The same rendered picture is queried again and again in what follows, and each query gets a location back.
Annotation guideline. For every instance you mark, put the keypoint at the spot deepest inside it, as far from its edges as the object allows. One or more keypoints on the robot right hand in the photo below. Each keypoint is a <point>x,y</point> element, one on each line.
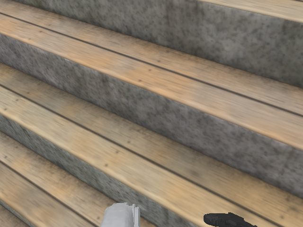
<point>226,220</point>

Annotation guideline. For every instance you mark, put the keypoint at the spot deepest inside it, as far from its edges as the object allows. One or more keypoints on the left robot thigh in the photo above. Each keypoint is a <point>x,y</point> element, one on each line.
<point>121,214</point>

